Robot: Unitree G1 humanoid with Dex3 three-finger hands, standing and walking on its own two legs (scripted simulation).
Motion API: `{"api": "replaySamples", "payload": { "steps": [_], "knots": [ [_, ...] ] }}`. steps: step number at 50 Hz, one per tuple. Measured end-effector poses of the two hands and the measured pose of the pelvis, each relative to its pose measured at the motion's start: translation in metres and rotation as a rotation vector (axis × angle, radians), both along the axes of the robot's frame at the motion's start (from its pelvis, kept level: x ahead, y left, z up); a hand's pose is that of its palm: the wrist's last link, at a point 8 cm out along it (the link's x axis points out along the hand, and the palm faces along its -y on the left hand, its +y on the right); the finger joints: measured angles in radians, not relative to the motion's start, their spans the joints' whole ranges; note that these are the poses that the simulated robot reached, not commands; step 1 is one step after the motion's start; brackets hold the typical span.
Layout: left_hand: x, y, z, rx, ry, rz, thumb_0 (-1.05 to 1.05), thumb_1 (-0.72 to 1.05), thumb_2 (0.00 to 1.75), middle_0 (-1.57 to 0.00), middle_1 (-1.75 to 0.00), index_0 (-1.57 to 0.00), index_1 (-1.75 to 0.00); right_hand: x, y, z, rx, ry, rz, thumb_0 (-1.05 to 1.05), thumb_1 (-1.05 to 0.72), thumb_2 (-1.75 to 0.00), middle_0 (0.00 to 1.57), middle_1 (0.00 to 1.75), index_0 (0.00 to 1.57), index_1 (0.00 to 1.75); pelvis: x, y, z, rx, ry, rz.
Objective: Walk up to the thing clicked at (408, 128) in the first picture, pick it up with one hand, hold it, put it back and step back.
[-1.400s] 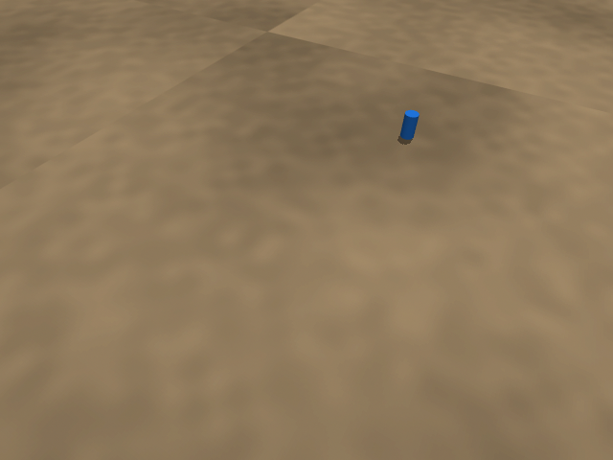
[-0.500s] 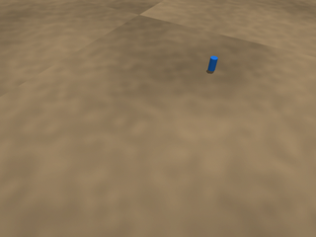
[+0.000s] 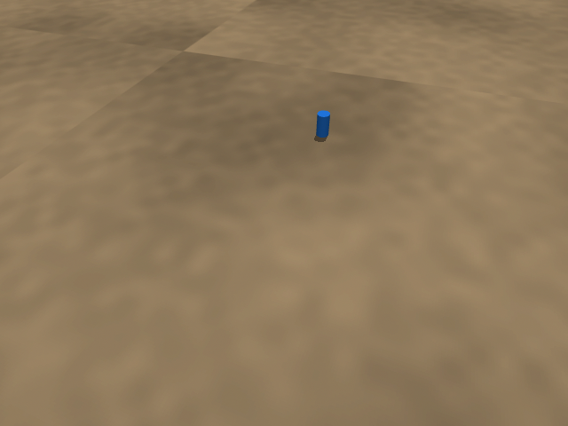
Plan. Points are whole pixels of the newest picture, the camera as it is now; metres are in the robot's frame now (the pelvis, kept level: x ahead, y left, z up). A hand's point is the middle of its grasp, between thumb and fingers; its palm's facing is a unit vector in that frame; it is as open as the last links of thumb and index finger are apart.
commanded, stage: walk up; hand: left
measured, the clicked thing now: (322, 124) +1.93 -0.26 -0.70
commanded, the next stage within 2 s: none
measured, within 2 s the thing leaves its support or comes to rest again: neither
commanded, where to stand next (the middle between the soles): +1.55 -0.37 m, yaw -15 degrees
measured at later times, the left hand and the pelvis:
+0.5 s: hand (167, 353) +0.31 +0.23 -0.17, palm faces -0.13 -0.94 -0.32, open 7.4 cm; pelvis +0.26 -0.04 -0.02, yaw -8 degrees
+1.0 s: hand (252, 176) +0.76 +0.08 -0.13, palm faces -0.29 -0.87 -0.39, open 7.4 cm; pelvis +0.54 -0.14 -0.02, yaw -15 degrees
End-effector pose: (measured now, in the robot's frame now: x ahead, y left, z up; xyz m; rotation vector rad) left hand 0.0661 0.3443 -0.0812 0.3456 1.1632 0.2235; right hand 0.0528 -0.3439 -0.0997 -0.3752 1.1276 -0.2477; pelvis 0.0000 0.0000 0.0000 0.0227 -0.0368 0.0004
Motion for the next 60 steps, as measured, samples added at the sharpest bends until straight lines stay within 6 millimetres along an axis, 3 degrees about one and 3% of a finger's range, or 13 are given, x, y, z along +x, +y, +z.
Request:
{"api": "replaySamples", "payload": {
  "steps": [4, 6, 13, 17, 20, 26, 35, 42, 46, 49, 51, 54, 60],
  "knots": [
    [0.053, -0.021, -0.005, 0.058, -0.052, -0.033, 0.01, 0.90, 0.90, -0.20, -0.30, -0.20, -0.30, 0.024, -0.045, -0.022, -0.018, 0.013, -0.037, 0.01, -0.90, -0.90, 0.20, 0.31, 0.21, 0.30, 0.038, -0.032, -0.021, -0.006, -0.003, -0.030],
    [0.070, -0.037, -0.009, 0.067, -0.096, -0.025, 0.00, 0.90, 0.90, -0.20, -0.30, -0.20, -0.30, 0.042, -0.056, -0.030, -0.017, 0.029, -0.039, 0.01, -0.91, -0.90, 0.20, 0.30, 0.20, 0.30, 0.053, -0.044, -0.027, -0.025, -0.006, -0.036],
    [0.096, -0.085, -0.010, -0.013, -0.011, -0.020, 0.00, 0.90, 0.90, -0.20, -0.30, -0.20, -0.30, 0.133, -0.045, -0.009, 0.074, -0.060, 0.005, 0.01, -0.91, -0.90, 0.20, 0.30, 0.20, 0.30, 0.112, -0.057, -0.003, -0.046, -0.008, -0.082],
    [0.125, -0.092, -0.018, -0.043, 0.043, -0.037, 0.00, 0.90, 0.90, -0.20, -0.31, -0.20, -0.30, 0.177, -0.038, 0.003, 0.089, -0.074, 0.019, 0.01, -0.91, -0.90, 0.20, 0.30, 0.20, 0.30, 0.155, -0.060, 0.002, -0.051, 0.005, -0.108],
    [0.159, -0.089, -0.028, -0.055, 0.059, -0.054, 0.00, 0.89, 0.90, -0.21, -0.31, -0.20, -0.30, 0.211, -0.036, 0.008, 0.070, -0.066, 0.014, 0.01, -0.91, -0.90, 0.20, 0.30, 0.21, 0.30, 0.191, -0.058, -0.002, -0.062, 0.011, -0.121],
    [0.262, -0.071, -0.058, -0.049, 0.072, -0.119, 0.01, 0.90, 0.90, -0.20, -0.31, -0.20, -0.30, 0.277, -0.034, 0.007, -0.011, -0.115, -0.038, 0.01, -0.91, -0.90, 0.20, 0.30, 0.21, 0.30, 0.271, -0.042, -0.022, -0.036, 0.010, -0.158],
    [0.444, -0.092, -0.024, -0.050, -0.041, -0.290, 0.01, 0.90, 0.90, -0.20, -0.30, -0.20, -0.30, 0.293, -0.032, 0.024, 0.000, -0.064, -0.200, 0.00, -0.90, -0.90, 0.20, 0.30, 0.21, 0.30, 0.364, -0.050, 0.003, -0.004, 0.004, -0.221],
    [0.569, -0.136, -0.003, -0.039, -0.099, -0.374, 0.00, 0.90, 0.90, -0.20, -0.30, -0.20, -0.30, 0.310, -0.053, 0.009, 0.037, 0.057, -0.279, 0.01, -0.90, -0.90, 0.20, 0.30, 0.21, 0.30, 0.440, -0.076, 0.003, 0.006, 0.008, -0.246],
    [0.638, -0.176, -0.004, -0.028, -0.133, -0.402, 0.00, 0.90, 0.90, -0.20, -0.30, -0.20, -0.30, 0.338, -0.076, -0.013, 0.061, 0.105, -0.315, 0.01, -0.90, -0.90, 0.20, 0.30, 0.21, 0.30, 0.491, -0.105, -0.009, 0.014, 0.014, -0.249],
    [0.683, -0.207, -0.008, -0.017, -0.188, -0.404, 0.00, 0.90, 0.90, -0.20, -0.30, -0.20, -0.30, 0.370, -0.098, -0.034, 0.074, 0.141, -0.320, 0.01, -0.90, -0.90, 0.20, 0.30, 0.21, 0.30, 0.526, -0.130, -0.022, -0.013, 0.013, -0.252],
    [0.700, -0.224, -0.007, -0.027, -0.216, -0.393, 0.00, 0.90, 0.90, -0.20, -0.30, -0.20, -0.30, 0.400, -0.108, -0.037, 0.088, 0.140, -0.313, 0.01, -0.91, -0.90, 0.20, 0.30, 0.21, 0.30, 0.544, -0.141, -0.021, -0.007, 0.006, -0.262],
    [0.710, -0.239, -0.002, -0.040, -0.197, -0.367, 0.00, 0.90, 0.90, -0.20, -0.30, -0.20, -0.30, 0.454, -0.120, -0.030, 0.102, 0.085, -0.286, 0.01, -0.91, -0.90, 0.20, 0.30, 0.20, 0.30, 0.571, -0.152, -0.010, -0.007, 0.000, -0.272],
    [0.718, -0.238, -0.002, -0.030, -0.093, -0.329, 0.00, 0.90, 0.90, -0.20, -0.31, -0.20, -0.30, 0.556, -0.142, -0.010, 0.100, -0.029, -0.223, 0.01, -0.91, -0.90, 0.20, 0.30, 0.20, 0.30, 0.628, -0.165, 0.003, -0.026, 0.015, -0.288]
  ]
}}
